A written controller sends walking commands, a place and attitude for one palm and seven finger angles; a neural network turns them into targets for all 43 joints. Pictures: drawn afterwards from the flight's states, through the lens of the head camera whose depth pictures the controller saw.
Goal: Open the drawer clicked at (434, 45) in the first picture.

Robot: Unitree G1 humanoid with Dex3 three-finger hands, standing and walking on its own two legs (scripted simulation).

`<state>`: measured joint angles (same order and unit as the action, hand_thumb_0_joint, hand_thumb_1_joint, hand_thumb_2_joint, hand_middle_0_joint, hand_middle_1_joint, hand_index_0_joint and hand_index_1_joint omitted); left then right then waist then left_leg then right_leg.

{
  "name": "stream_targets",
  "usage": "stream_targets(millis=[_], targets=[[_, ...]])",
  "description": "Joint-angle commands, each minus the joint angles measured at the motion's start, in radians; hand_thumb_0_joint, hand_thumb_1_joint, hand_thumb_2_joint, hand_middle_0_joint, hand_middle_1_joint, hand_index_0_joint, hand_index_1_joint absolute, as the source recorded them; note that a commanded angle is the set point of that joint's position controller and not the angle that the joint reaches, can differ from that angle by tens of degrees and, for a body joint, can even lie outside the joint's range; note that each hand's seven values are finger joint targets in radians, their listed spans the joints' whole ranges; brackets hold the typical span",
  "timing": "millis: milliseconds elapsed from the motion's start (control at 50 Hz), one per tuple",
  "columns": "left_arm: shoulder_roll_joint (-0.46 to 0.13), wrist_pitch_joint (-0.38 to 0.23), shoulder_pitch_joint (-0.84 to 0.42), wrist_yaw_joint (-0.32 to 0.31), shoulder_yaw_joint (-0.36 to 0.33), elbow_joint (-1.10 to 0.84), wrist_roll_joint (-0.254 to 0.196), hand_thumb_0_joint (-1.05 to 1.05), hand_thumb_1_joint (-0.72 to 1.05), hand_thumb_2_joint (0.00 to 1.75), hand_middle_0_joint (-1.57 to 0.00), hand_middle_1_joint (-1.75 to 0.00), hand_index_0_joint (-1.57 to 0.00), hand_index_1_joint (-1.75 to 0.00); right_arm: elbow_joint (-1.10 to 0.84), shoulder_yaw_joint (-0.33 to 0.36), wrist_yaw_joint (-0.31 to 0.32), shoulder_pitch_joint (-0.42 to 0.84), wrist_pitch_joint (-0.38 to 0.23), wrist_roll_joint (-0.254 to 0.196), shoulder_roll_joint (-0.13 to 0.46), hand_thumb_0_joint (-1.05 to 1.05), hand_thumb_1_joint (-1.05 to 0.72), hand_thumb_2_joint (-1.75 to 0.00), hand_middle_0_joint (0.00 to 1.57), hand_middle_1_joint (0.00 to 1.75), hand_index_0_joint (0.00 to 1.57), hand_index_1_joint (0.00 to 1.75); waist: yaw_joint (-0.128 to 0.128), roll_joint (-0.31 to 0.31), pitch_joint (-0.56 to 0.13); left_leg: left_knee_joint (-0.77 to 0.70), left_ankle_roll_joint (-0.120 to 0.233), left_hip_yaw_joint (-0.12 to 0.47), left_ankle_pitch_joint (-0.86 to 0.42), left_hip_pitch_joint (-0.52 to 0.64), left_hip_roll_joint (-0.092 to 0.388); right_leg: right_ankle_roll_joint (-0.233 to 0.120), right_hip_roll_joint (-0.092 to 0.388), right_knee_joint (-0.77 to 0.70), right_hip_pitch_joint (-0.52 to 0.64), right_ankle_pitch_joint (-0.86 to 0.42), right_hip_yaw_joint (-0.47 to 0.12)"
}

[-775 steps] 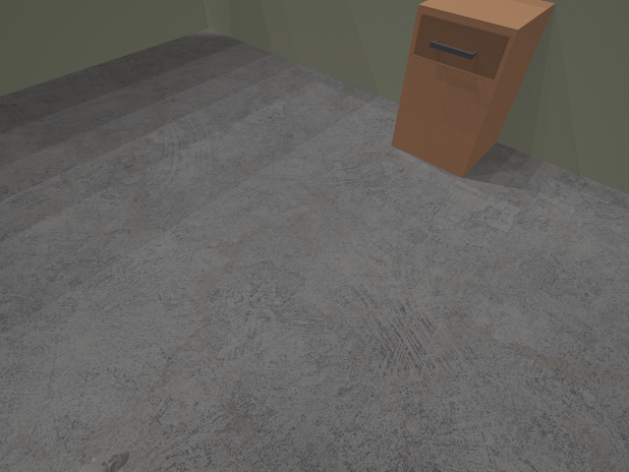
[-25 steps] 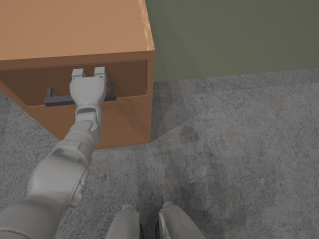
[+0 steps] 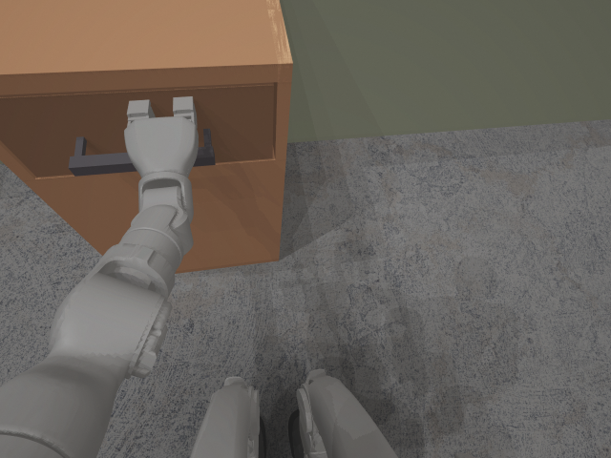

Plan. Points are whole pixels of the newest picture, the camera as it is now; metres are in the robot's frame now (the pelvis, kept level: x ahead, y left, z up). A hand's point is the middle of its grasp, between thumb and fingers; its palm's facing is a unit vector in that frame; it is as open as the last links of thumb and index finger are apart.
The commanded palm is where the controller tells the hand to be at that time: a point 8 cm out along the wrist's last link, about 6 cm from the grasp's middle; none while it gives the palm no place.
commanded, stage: lower the fingers behind the handle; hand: left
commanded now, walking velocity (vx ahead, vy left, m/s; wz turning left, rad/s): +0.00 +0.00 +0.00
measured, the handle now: (145, 150) +0.57 +0.18 -0.02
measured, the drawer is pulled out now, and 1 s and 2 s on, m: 0.00 0.00 0.00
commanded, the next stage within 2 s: lift the fingers back up to retry in 0.22 s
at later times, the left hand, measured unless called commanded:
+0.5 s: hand (171, 164) +0.52 +0.14 -0.01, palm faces +0.02 +0.00 -1.00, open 13.6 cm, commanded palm +0.52 +0.13 +0.04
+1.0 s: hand (167, 155) +0.52 +0.14 +0.02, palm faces -0.07 -0.08 -0.99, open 13.4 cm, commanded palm +0.52 +0.13 +0.10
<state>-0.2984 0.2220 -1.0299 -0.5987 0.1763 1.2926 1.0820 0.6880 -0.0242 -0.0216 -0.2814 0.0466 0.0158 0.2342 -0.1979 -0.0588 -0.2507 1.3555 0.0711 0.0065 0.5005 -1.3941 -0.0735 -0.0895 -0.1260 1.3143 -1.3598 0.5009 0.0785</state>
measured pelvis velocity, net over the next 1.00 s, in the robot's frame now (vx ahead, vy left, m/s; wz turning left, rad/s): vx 0.05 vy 0.01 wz -0.01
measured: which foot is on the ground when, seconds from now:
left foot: down 0.00-1.00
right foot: down 0.00-1.00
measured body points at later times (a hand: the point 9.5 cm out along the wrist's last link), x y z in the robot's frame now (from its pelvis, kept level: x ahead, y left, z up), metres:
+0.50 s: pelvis -0.01 +0.01 +0.00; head +0.14 +0.02 +0.43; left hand +0.52 +0.13 +0.05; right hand +0.01 -0.25 -0.12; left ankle +0.05 +0.08 -0.59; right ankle +0.05 -0.07 -0.59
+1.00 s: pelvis +0.05 +0.01 +0.06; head +0.18 +0.01 +0.50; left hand +0.52 +0.14 +0.07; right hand +0.06 -0.25 -0.07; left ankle +0.05 +0.08 -0.59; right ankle +0.05 -0.07 -0.59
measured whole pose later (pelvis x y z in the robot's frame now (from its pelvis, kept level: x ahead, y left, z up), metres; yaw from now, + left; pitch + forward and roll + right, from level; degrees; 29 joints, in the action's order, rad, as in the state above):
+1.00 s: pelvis +0.05 +0.01 +0.06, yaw -1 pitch +27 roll -2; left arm -0.25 0.13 -0.79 -0.56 0.11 1.14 1.07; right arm 0.70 0.03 -0.01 -0.33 0.10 0.02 0.22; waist -0.17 -0.07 -0.22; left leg 1.06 0.08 0.00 0.47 -1.06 -0.07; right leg -0.08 -0.14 1.02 -1.03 0.46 0.02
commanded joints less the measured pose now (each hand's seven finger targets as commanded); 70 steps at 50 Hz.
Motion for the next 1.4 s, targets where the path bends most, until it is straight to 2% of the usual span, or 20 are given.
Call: stream_targets(millis=[0, 260, 320, 380, 420, 440, 460, 540, 600, 640, 680, 760, 840, 900, 980, 1020, 1100, 1200, 1280, 1380], targets=[[-0.14, 0.012, -0.374, 0.065, -0.006, -0.048, -0.001, 0.0, -0.5, 0.3, -0.3, -1.2, -0.3, -1.2, -0.056, 0.056, 0.017, -0.145, -0.023, -0.002, 0.173, 0.0, -0.9, -0.9, 0.2, 0.3, 0.2, 0.3, -0.078, 0.009, -0.324, -0.157, 0.003, 0.045, 0.035, 0.217, 0.048, 0.059, 0.055, -0.251, 0.227, 0.051, -0.11], [-0.142, -0.005, -0.364, 0.08, -0.014, -0.067, -0.01, 0.0, -0.5, 0.3, -0.3, -1.2, -0.3, -1.2, -0.057, 0.055, 0.025, -0.163, -0.034, -0.003, 0.176, 0.0, -0.9, -0.9, 0.2, 0.3, 0.2, 0.3, -0.067, 0.008, -0.323, -0.166, 0.0, 0.062, 0.047, 0.237, 0.058, 0.057, 0.054, -0.233, 0.185, 0.06, -0.094], [-0.156, -0.008, -0.374, 0.075, -0.026, -0.101, -0.013, 0.0, -0.5, 0.3, -0.3, -1.2, -0.3, -1.2, -0.062, 0.057, 0.025, -0.164, -0.032, -0.003, 0.178, 0.0, -0.9, -0.9, 0.2, 0.3, 0.2, 0.3, -0.056, -0.011, -0.355, -0.175, -0.003, 0.069, 0.041, 0.266, 0.06, 0.056, 0.054, -0.226, 0.187, 0.049, -0.089], [-0.152, -0.006, -0.454, 0.065, -0.015, -0.162, -0.017, 0.0, -0.5, 0.3, -0.3, -1.2, -0.3, -1.2, -0.062, 0.062, 0.027, -0.165, -0.034, -0.004, 0.176, 0.0, -0.9, -0.9, 0.2, 0.3, 0.2, 0.3, -0.068, -0.036, -0.372, -0.204, -0.007, 0.087, 0.057, 0.327, 0.064, 0.056, 0.056, -0.237, 0.18, 0.05, -0.083], [-0.191, -0.002, -0.461, 0.054, -0.042, -0.175, -0.013, 0.0, -0.5, 0.3, -0.3, -1.2, -0.3, -1.2, -0.062, 0.063, 0.03, -0.173, -0.031, -0.006, 0.181, 0.0, -0.9, -0.9, 0.2, 0.3, 0.2, 0.3, -0.059, -0.036, -0.396, -0.218, -0.007, 0.097, 0.041, 0.364, 0.067, 0.056, 0.054, -0.24, 0.195, 0.034, -0.079], [-0.16, 0.003, -0.476, 0.055, -0.016, -0.188, -0.017, 0.0, -0.5, 0.3, -0.3, -1.2, -0.3, -1.2, -0.063, 0.064, 0.031, -0.169, -0.03, -0.006, 0.177, 0.0, -0.9, -0.9, 0.2, 0.3, 0.2, 0.3, -0.067, -0.052, -0.403, -0.225, -0.008, 0.096, 0.038, 0.385, 0.066, 0.058, 0.055, -0.249, 0.196, 0.03, -0.079], [-0.184, 0.001, -0.491, 0.05, -0.038, -0.208, -0.021, 0.0, -0.5, 0.3, -0.3, -1.2, -0.3, -1.2, -0.06, 0.066, 0.032, -0.176, -0.031, -0.005, 0.179, 0.0, -0.9, -0.9, 0.2, 0.3, 0.2, 0.3, -0.063, -0.041, -0.424, -0.233, -0.007, 0.101, 0.029, 0.403, 0.068, 0.059, 0.056, -0.253, 0.214, 0.02, -0.078], [-0.22, -0.005, -0.483, 0.047, -0.069, -0.24, -0.028, 0.0, -0.5, 0.3, -0.3, -1.2, -0.3, -1.2, -0.06, 0.067, 0.038, -0.184, -0.026, -0.007, 0.176, 0.0, -0.9, -0.9, 0.2, 0.3, 0.2, 0.3, -0.049, -0.048, -0.458, -0.258, -0.007, 0.094, -0.049, 0.468, 0.068, 0.058, 0.053, -0.283, 0.284, -0.038, -0.081], [-0.187, -0.029, -0.501, 0.041, -0.047, -0.301, -0.024, 0.0, -0.5, 0.3, -0.3, -1.2, -0.3, -1.2, -0.061, 0.074, 0.039, -0.185, -0.023, -0.008, 0.169, 0.0, -0.9, -0.9, 0.2, 0.3, 0.2, 0.3, -0.046, -0.08, -0.486, -0.282, -0.012, 0.098, -0.109, 0.55, 0.069, 0.055, 0.052, -0.305, 0.306, -0.081, -0.083], [-0.212, -0.046, -0.487, 0.027, -0.074, -0.329, -0.018, 0.0, -0.5, 0.3, -0.3, -1.2, -0.3, -1.2, -0.057, 0.077, 0.04, -0.19, -0.019, -0.006, 0.169, 0.0, -0.9, -0.9, 0.2, 0.3, 0.2, 0.3, -0.033, -0.08, -0.497, -0.295, -0.014, 0.099, -0.159, 0.589, 0.072, 0.052, 0.05, -0.315, 0.332, -0.113, -0.081], [-0.191, -0.069, -0.48, 0.014, -0.076, -0.372, -0.017, 0.0, -0.5, 0.3, -0.3, -1.2, -0.3, -1.2, -0.057, 0.086, 0.037, -0.187, -0.015, -0.002, 0.164, 0.0, -0.9, -0.9, 0.2, 0.3, 0.2, 0.3, -0.027, -0.087, -0.529, -0.31, -0.02, 0.106, -0.244, 0.672, 0.077, 0.049, 0.049, -0.331, 0.349, -0.167, -0.078], [-0.157, -0.093, -0.414, -0.015, -0.07, -0.381, 0.001, 0.0, -0.5, 0.3, -0.3, -1.2, -0.3, -1.2, -0.046, 0.097, 0.03, -0.192, 0.001, 0.005, 0.158, 0.0, -0.9, -0.9, 0.2, 0.3, 0.2, 0.3, -0.015, -0.089, -0.484, -0.332, -0.026, 0.095, -0.323, 0.725, 0.077, 0.046, 0.044, -0.368, 0.383, -0.225, -0.076], [-0.185, -0.091, -0.4, -0.043, -0.097, -0.388, 0.011, 0.0, -0.5, 0.3, -0.3, -1.2, -0.3, -1.2, -0.039, 0.101, 0.027, -0.194, 0.017, 0.008, 0.155, 0.0, -0.9, -0.9, 0.2, 0.3, 0.2, 0.3, -0.009, -0.052, -0.473, -0.35, -0.021, 0.072, -0.362, 0.717, 0.067, 0.047, 0.043, -0.398, 0.47, -0.294, -0.089], [-0.191, -0.103, -0.404, -0.048, -0.106, -0.465, 0.01, 0.0, -0.5, 0.3, -0.3, -1.2, -0.3, -1.2, -0.043, 0.111, 0.024, -0.192, 0.03, 0.011, 0.15, 0.0, -0.9, -0.9, 0.2, 0.3, 0.2, 0.3, 0.006, -0.084, -0.547, -0.364, -0.025, 0.06, -0.465, 0.809, 0.065, 0.047, 0.045, -0.412, 0.536, -0.4, -0.097], [-0.134, -0.106, -0.328, -0.042, -0.082, -0.442, 0.006, 0.0, -0.5, 0.3, -0.3, -1.2, -0.3, -1.2, -0.036, 0.113, 0.021, -0.186, 0.045, 0.019, 0.138, 0.0, -0.9, -0.9, 0.2, 0.3, 0.2, 0.3, 0.006, -0.064, -0.501, -0.366, -0.023, 0.045, -0.539, 0.807, 0.059, 0.047, 0.048, -0.42, 0.581, -0.509, -0.103], [-0.157, -0.11, -0.283, -0.046, -0.107, -0.426, 0.015, 0.0, -0.5, 0.3, -0.3, -1.2, -0.3, -1.2, -0.032, 0.116, 0.02, -0.185, 0.051, 0.02, 0.14, 0.0, -0.9, -0.9, 0.2, 0.3, 0.2, 0.3, 0.015, -0.059, -0.478, -0.363, -0.023, 0.036, -0.539, 0.788, 0.058, 0.049, 0.049, -0.423, 0.6, -0.538, -0.11], [-0.129, -0.125, -0.244, -0.044, -0.091, -0.453, 0.026, 0.0, -0.5, 0.3, -0.3, -1.2, -0.3, -1.2, -0.039, 0.122, 0.012, -0.169, 0.059, 0.024, 0.132, 0.0, -0.9, -0.9, 0.2, 0.3, 0.2, 0.3, 0.026, -0.072, -0.508, -0.362, -0.024, 0.032, -0.614, 0.823, 0.056, 0.053, 0.052, -0.418, 0.62, -0.611, -0.124], [-0.106, -0.114, -0.187, -0.045, -0.085, -0.415, 0.029, 0.0, -0.5, 0.3, -0.3, -1.2, -0.3, -1.2, -0.038, 0.125, 0.004, -0.158, 0.07, 0.024, 0.128, 0.0, -0.9, -0.9, 0.2, 0.3, 0.2, 0.3, 0.029, -0.022, -0.478, -0.364, -0.022, 0.028, -0.597, 0.793, 0.052, 0.056, 0.052, -0.422, 0.646, -0.633, -0.127], [-0.144, -0.09, -0.166, -0.037, -0.113, -0.373, 0.01, 0.0, -0.5, 0.3, -0.3, -1.2, -0.3, -1.2, -0.045, 0.119, 0.007, -0.147, 0.069, 0.021, 0.126, 0.0, -0.9, -0.9, 0.2, 0.3, 0.2, 0.3, 0.031, 0.021, -0.444, -0.369, -0.013, 0.009, -0.503, 0.696, 0.036, 0.061, 0.062, -0.44, 0.725, -0.655, -0.148], [-0.122, -0.084, -0.182, -0.015, -0.088, -0.368, -0.002, 0.0, -0.5, 0.3, -0.3, -1.2, -0.3, -1.2, -0.053, 0.117, 0.008, -0.139, 0.066, 0.016, 0.124, 0.0, -0.9, -0.9, 0.2, 0.3, 0.2, 0.3, 0.026, -0.002, -0.429, -0.379, -0.012, 0.005, -0.456, 0.693, 0.034, 0.061, 0.062, -0.452, 0.72, -0.614, -0.15]])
